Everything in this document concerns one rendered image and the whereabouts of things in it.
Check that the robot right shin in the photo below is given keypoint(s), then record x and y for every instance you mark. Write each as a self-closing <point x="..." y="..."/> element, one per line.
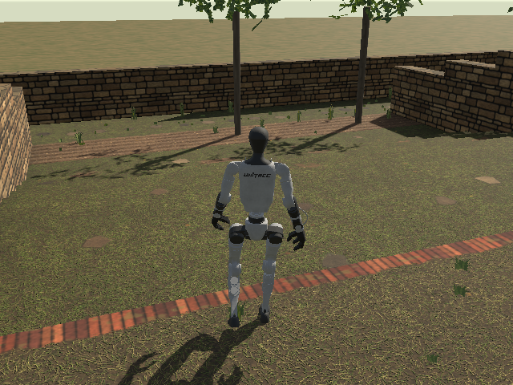
<point x="267" y="287"/>

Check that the robot left forearm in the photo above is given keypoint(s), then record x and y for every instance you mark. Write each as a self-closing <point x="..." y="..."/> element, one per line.
<point x="219" y="208"/>

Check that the robot right hand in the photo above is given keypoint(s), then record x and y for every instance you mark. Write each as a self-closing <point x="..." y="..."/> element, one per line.
<point x="300" y="238"/>

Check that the left robot upper arm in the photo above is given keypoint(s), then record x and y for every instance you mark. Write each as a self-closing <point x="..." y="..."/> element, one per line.
<point x="228" y="180"/>

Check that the right robot upper arm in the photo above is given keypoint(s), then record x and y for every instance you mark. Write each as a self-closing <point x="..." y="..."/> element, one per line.
<point x="286" y="184"/>

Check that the robot left hand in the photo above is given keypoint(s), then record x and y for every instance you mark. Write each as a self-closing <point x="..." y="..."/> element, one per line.
<point x="223" y="219"/>

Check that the robot right forearm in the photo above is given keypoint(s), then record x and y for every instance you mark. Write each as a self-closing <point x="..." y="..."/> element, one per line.
<point x="295" y="217"/>

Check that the robot torso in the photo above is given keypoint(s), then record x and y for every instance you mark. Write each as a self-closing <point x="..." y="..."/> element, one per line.
<point x="257" y="183"/>

